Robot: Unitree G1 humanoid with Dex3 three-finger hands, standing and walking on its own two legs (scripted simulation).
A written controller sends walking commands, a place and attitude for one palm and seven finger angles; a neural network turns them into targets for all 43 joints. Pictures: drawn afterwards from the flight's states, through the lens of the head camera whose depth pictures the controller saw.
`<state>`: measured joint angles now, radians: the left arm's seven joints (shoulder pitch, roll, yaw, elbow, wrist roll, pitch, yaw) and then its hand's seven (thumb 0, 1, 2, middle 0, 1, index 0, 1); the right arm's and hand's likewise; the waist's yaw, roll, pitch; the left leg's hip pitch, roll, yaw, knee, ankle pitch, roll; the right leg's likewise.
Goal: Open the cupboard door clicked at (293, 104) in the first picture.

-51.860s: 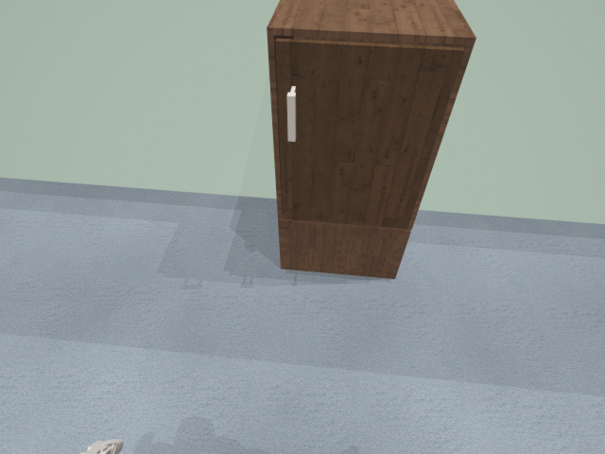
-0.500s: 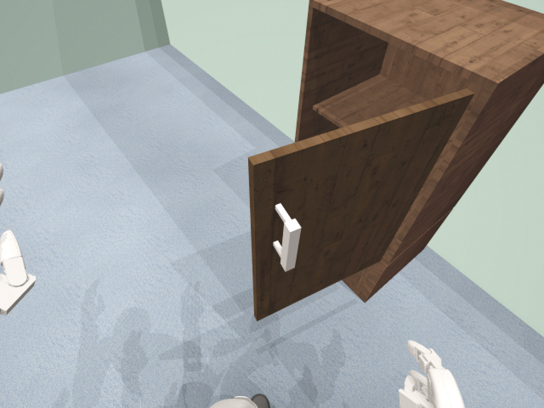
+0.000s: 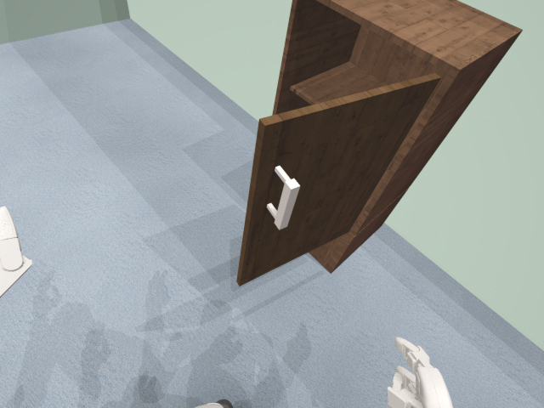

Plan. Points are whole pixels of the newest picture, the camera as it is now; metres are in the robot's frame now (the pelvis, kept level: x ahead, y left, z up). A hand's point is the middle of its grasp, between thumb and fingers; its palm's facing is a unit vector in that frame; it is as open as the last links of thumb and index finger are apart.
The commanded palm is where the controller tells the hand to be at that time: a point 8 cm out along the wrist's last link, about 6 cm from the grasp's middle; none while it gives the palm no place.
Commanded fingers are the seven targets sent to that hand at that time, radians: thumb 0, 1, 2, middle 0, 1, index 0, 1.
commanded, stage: step back with the hand held close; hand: left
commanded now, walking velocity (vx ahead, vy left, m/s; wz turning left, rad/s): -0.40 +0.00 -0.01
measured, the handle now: (280, 198) +0.49 +0.01 -0.02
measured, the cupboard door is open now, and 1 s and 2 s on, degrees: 78 78 78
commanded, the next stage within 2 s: stop stepping back and stand still in 0.10 s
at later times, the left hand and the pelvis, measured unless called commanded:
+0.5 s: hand out of the picture +0.10 +0.25 +0.17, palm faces +0.43 -0.80 -0.42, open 7.5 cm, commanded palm +0.07 +0.28 +0.17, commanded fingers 0.00 0.90 0.90 -0.20 -0.30 -0.20 -0.30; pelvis -0.10 -0.01 -0.02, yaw -6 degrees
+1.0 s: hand out of the picture +0.11 +0.27 +0.14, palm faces +0.44 -0.80 -0.41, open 7.5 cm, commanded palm +0.04 +0.30 +0.17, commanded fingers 0.00 0.90 0.90 -0.20 -0.30 -0.20 -0.30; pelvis -0.11 +0.01 -0.01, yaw -4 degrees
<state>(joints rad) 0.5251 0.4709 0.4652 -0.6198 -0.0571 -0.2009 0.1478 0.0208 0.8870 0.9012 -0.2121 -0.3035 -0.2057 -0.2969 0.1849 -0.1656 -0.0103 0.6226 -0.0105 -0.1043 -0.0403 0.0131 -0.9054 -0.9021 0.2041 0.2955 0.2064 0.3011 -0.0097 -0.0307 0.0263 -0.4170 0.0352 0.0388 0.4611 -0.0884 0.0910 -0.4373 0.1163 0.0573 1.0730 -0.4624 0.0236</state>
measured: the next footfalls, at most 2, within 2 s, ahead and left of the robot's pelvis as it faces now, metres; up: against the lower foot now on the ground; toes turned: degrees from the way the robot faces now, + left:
right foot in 0.30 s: -0.11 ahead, -0.09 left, +0.00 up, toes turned -4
left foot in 0.50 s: -0.01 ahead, +0.09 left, +0.00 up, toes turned -4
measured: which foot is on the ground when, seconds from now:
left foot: down 0.00-0.32, up 0.34-0.48, down 0.50-0.70, up 0.72-0.94, down 0.96-1.00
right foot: up 0.00-0.28, down 0.30-1.00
